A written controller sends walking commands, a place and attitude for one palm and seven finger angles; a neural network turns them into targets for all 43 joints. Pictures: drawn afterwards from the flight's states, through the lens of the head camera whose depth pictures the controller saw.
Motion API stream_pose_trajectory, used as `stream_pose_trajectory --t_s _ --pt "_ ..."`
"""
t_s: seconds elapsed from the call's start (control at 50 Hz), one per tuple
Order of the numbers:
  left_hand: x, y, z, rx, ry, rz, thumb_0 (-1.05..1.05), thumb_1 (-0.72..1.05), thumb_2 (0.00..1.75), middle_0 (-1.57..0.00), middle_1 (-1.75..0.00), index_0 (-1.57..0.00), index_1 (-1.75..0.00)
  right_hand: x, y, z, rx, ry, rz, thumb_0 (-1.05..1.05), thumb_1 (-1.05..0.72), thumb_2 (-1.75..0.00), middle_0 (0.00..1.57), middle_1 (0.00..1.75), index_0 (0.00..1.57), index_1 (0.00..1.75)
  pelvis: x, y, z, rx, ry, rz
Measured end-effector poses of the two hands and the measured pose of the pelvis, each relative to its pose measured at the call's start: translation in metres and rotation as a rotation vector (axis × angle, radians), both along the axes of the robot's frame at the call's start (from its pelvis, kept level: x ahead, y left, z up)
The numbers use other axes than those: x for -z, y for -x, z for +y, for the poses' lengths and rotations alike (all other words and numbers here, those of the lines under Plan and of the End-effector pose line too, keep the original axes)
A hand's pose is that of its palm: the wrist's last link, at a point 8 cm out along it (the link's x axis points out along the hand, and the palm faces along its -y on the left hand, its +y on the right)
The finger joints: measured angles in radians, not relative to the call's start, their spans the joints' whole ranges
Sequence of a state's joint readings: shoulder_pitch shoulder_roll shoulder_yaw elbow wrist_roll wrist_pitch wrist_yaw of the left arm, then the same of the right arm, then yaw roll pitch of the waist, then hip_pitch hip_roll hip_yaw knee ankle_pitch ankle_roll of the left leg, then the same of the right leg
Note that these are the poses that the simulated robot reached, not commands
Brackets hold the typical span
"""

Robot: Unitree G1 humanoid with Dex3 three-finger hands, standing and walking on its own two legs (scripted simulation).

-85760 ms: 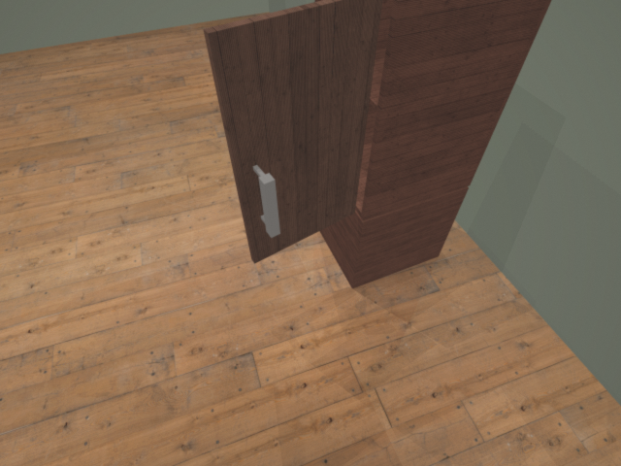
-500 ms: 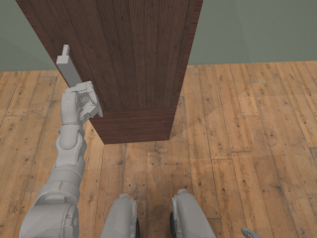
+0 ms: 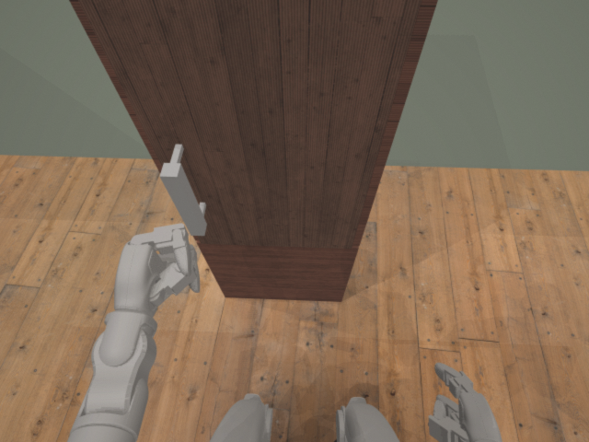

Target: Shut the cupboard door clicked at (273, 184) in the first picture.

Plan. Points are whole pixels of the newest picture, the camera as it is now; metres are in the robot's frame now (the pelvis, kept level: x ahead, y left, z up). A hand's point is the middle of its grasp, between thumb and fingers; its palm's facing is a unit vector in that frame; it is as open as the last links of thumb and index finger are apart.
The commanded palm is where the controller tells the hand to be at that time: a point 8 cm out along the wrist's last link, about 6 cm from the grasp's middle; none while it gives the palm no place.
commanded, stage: draw the hand back to the body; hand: left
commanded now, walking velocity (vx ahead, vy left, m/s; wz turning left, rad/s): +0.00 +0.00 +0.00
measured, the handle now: (189, 192) +0.48 +0.20 -0.02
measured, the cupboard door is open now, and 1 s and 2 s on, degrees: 0 0 0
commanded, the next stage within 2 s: step back with the hand held close in 1.34 s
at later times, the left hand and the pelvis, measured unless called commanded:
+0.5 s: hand (80, 293) +0.25 +0.22 +0.13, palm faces +0.21 -0.92 -0.32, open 3.2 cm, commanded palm +0.22 +0.27 +0.17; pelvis +0.01 +0.01 +0.07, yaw +0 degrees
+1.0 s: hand out of the picture +0.21 +0.29 +0.26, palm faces +0.47 -0.78 -0.41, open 6.4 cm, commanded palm +0.17 +0.32 +0.27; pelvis +0.03 +0.02 +0.09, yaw +0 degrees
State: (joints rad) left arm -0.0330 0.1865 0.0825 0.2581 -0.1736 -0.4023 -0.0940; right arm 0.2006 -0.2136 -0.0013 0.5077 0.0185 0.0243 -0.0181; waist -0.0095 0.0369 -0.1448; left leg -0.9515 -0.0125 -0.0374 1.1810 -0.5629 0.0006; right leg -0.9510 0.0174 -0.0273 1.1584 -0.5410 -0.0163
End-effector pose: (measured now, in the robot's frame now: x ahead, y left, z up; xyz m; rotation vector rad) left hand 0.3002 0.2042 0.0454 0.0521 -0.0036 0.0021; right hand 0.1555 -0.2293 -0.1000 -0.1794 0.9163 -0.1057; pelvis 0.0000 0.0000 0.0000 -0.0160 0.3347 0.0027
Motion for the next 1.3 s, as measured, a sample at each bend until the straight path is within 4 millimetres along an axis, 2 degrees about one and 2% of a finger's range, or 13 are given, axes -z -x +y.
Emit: stream_pose_trajectory --t_s 0.1,0.28,0.34,0.44,0.54,0.78,1.0,1.06,1.22,1.3 --pt "-0.023 0.017 0.012 -0.018 -0.001 0.0 0.01 0.89 0.9 -1.3 -1.5 -1.31 -1.5 -0.016 0.006 -0.001 0.0 0.004 -0.015 0.01 -0.91 -0.9 0.2 0.3 0.2 0.3 -0.015 -0.003 -0.003 -0.011 0.0 -0.045" --pt "-0.062 0.037 0.026 0.005 0.003 -0.023 0.02 0.9 0.9 -1.28 -1.48 -1.28 -1.47 -0.05 0.007 -0.016 0.039 0.041 -0.108 0.01 -0.91 -0.9 0.2 0.3 0.2 0.3 -0.034 -0.005 -0.004 -0.006 -0.001 -0.127" --pt "-0.075 0.046 0.036 -0.058 -0.121 0.032 0.01 0.89 0.9 -1.24 -1.43 -1.24 -1.43 -0.064 0.005 -0.018 0.063 0.051 -0.127 0.01 -0.91 -0.9 0.2 0.3 0.2 0.3 -0.044 -0.007 -0.003 0.0 -0.009 -0.16" --pt "-0.095 0.067 0.051 -0.184 -0.238 0.118 0.01 0.89 0.9 -1.13 -1.32 -1.14 -1.31 -0.084 -0.005 -0.011 0.073 0.053 -0.166 0.01 -0.91 -0.9 0.2 0.3 0.2 0.3 -0.061 -0.011 0.002 0.0 -0.009 -0.221" --pt "-0.119 0.082 0.065 -0.271 -0.274 0.11 0.02 0.89 0.9 -1.01 -1.18 -1.01 -1.18 -0.098 -0.019 0.004 0.035 0.043 -0.21 0.01 -0.91 -0.9 0.2 0.3 0.2 0.3 -0.073 -0.014 0.007 -0.004 -0.009 -0.279" --pt "-0.181 0.105 0.091 -0.376 -0.327 -0.03 0.01 0.89 0.9 -0.69 -0.83 -0.69 -0.83 -0.118 -0.047 0.04 -0.06 -0.023 -0.296 0.01 -0.91 -0.9 0.2 0.3 0.2 0.3 -0.089 -0.022 0.015 -0.001 -0.01 -0.362" --pt "-0.231 0.129 0.115 -0.471 -0.432 -0.155 0.01 0.89 0.9 -0.39 -0.5 -0.39 -0.5 -0.117 -0.047 0.038 -0.078 -0.02 -0.28 0.01 -0.91 -0.9 0.2 0.3 0.2 0.3 -0.093 -0.025 0.016 0.001 -0.008 -0.381" --pt "-0.236 0.132 0.116 -0.488 -0.441 -0.174 0.01 0.89 0.9 -0.32 -0.43 -0.32 -0.42 -0.115 -0.045 0.034 -0.075 -0.017 -0.271 0.01 -0.91 -0.9 0.2 0.3 0.2 0.3 -0.094 -0.024 0.016 0.0 -0.01 -0.383" --pt "-0.221 0.13 0.108 -0.466 -0.401 -0.124 0.01 0.89 0.9 -0.23 -0.33 -0.24 -0.33 -0.113 -0.036 0.023 -0.051 0.001 -0.248 0.01 -0.91 -0.9 0.2 0.3 0.2 0.3 -0.095 -0.022 0.013 0.004 -0.013 -0.386" --pt "-0.221 0.129 0.103 -0.453 -0.402 -0.131 0.01 0.89 0.9 -0.22 -0.32 -0.22 -0.31 -0.114 -0.033 0.02 -0.04 0.006 -0.253 0.01 -0.91 -0.9 0.2 0.3 0.2 0.3 -0.095 -0.021 0.01 0.006 -0.012 -0.391"
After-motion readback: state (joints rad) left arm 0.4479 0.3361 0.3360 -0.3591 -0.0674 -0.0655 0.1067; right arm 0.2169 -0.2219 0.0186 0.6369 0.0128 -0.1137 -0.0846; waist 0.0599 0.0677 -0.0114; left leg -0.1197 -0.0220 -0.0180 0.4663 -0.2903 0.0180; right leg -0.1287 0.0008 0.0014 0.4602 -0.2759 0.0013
